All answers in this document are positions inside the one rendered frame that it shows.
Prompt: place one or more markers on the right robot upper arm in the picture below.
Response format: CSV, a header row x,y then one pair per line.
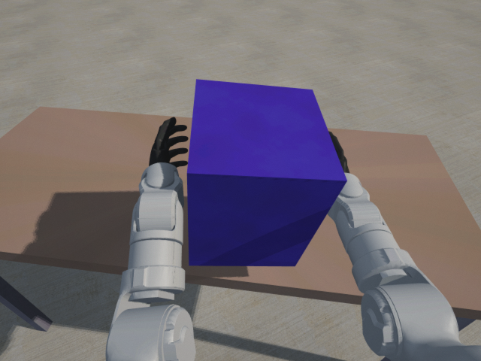
x,y
412,322

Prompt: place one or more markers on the carton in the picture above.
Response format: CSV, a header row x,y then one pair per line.
x,y
262,174

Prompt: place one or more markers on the left robot upper arm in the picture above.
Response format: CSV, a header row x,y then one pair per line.
x,y
158,333

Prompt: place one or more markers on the robot left forearm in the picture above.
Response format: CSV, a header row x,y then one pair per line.
x,y
154,272

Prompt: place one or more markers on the right robot hand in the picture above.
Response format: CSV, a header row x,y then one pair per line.
x,y
339,150

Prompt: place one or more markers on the table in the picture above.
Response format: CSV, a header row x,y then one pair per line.
x,y
69,181

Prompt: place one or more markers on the robot right forearm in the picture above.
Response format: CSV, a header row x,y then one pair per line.
x,y
375,255

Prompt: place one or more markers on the left robot hand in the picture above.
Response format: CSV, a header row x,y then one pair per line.
x,y
160,151

